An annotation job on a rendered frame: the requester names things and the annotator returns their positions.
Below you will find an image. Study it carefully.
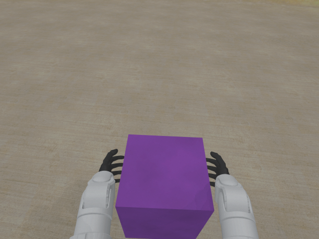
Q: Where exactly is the right robot hand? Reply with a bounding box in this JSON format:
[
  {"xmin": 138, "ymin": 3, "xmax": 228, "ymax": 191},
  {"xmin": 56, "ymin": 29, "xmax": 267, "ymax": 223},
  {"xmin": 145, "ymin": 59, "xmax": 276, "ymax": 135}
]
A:
[{"xmin": 206, "ymin": 151, "xmax": 229, "ymax": 187}]

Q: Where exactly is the robot right forearm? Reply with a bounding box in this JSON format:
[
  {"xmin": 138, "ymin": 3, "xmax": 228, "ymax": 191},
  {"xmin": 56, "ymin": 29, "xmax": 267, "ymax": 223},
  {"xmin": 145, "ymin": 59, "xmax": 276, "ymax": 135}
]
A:
[{"xmin": 215, "ymin": 174, "xmax": 259, "ymax": 239}]

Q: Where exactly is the carton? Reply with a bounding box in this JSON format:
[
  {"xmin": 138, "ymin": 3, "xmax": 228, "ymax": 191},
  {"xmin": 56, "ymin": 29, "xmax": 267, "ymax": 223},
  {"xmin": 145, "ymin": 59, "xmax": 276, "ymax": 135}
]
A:
[{"xmin": 115, "ymin": 134, "xmax": 214, "ymax": 239}]

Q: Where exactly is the left robot hand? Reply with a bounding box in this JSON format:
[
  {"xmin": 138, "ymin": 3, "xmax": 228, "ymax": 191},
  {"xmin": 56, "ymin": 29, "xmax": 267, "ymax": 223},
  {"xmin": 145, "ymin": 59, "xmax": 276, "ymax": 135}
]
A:
[{"xmin": 99, "ymin": 149, "xmax": 124, "ymax": 183}]

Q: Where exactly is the robot left forearm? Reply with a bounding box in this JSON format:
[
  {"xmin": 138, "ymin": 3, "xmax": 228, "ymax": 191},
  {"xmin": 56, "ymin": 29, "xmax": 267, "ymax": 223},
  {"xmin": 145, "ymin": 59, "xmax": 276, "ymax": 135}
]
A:
[{"xmin": 69, "ymin": 171, "xmax": 115, "ymax": 239}]

